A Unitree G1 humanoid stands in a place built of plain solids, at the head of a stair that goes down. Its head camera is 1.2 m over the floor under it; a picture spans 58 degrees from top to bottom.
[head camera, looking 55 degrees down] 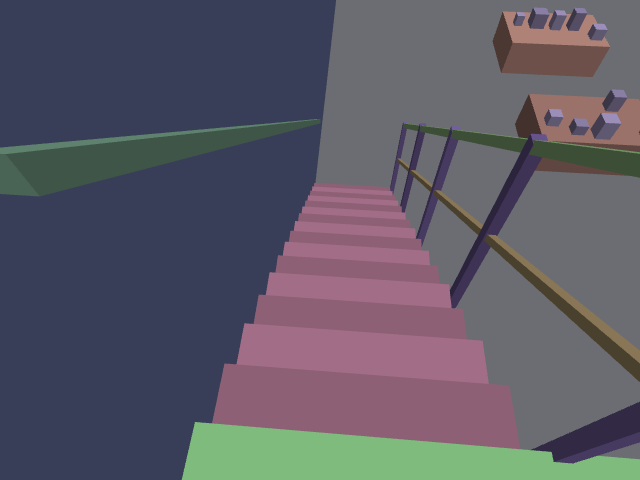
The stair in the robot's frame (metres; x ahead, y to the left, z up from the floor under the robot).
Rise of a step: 0.18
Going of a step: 0.22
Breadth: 0.91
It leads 4 degrees to the right of straight ahead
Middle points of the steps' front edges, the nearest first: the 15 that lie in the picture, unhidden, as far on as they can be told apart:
0.22 -0.13 0.00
0.44 -0.15 -0.18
0.66 -0.16 -0.36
0.88 -0.18 -0.53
1.10 -0.20 -0.71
1.32 -0.21 -0.89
1.54 -0.23 -1.07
1.76 -0.25 -1.25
1.98 -0.27 -1.42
2.20 -0.28 -1.60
2.42 -0.30 -1.78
2.64 -0.32 -1.96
2.86 -0.33 -2.14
3.08 -0.35 -2.31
3.30 -0.37 -2.49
